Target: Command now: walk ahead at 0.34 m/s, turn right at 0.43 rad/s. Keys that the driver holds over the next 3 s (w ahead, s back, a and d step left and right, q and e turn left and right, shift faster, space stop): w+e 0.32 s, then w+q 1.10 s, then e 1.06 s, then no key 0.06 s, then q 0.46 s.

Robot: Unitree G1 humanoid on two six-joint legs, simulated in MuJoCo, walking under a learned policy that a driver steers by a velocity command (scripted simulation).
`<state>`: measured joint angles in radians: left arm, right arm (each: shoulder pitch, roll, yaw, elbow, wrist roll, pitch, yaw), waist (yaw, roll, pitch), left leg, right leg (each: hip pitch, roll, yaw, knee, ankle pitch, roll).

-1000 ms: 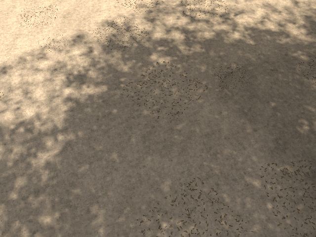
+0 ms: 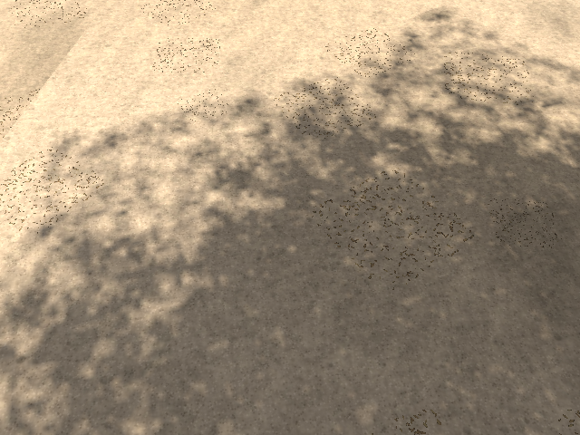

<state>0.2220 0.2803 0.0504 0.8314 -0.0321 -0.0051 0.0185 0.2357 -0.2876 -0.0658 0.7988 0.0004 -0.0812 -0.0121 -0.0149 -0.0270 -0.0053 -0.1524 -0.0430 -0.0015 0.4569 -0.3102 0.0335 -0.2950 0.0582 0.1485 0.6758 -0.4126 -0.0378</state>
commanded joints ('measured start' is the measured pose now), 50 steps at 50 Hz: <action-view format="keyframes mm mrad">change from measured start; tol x64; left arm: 1 -159 129 29 -144 -9 -47 -11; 50 -51 139 8 -170 -5 -150 -37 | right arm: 1 119 -131 -42 -15 -6 -20 -9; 50 119 -150 -44 -172 9 9 39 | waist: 1 -61 137 97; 50 -61 -9 -128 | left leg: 1 345 424 -495 -254 -44 201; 16 150 296 178 42 1006 41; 20 -578 83 -107 964 -220 -34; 41 -601 95 51 142 299 23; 50 333 301 -538 -154 195 328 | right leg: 1 -590 -81 19 323 -96 -6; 16 33 11 -280 -51 270 -87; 19 752 -457 685 -321 -25 -372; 44 471 -312 -333 -156 1360 -73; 47 -345 22 -264 762 -51 61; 50 -498 -99 -21 661 5 10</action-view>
